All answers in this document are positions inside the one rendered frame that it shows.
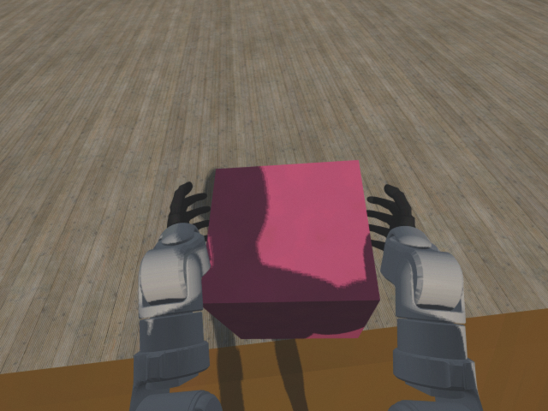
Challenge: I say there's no robot left hand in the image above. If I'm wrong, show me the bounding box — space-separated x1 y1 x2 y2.
167 182 211 241

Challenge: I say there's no left robot upper arm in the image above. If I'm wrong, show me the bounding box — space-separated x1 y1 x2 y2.
135 390 223 411

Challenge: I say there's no carton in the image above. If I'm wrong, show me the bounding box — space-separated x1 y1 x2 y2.
201 160 380 339

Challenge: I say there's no left robot forearm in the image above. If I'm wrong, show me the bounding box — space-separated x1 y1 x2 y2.
129 223 211 411

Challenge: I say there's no robot right hand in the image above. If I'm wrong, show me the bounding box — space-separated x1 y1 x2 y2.
366 184 415 251

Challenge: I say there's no right robot forearm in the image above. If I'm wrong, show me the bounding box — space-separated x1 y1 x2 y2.
380 226 483 411

